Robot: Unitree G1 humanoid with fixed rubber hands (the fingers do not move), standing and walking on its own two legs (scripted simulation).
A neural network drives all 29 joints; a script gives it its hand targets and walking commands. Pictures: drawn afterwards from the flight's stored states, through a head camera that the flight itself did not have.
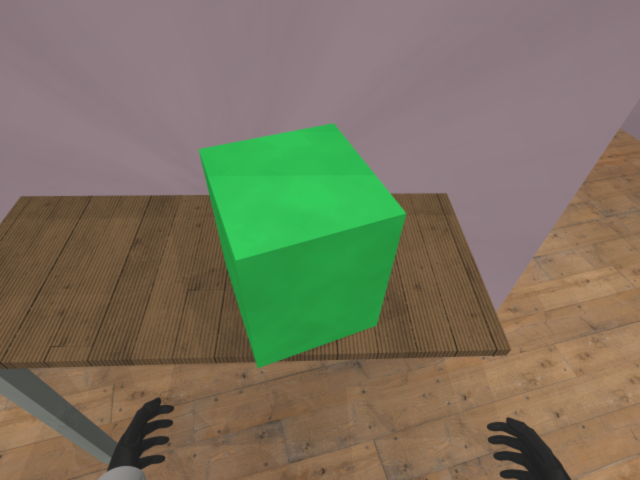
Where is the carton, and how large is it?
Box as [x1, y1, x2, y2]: [199, 123, 405, 367]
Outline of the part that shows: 333,123 199,149 226,266 257,367 376,325 404,220 405,212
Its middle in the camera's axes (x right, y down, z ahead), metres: -0.03 +0.01 +0.57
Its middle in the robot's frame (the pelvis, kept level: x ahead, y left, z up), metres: +0.44 +0.02 +0.05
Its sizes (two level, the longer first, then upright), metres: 0.210 0.200 0.250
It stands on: a table, 0.70 m high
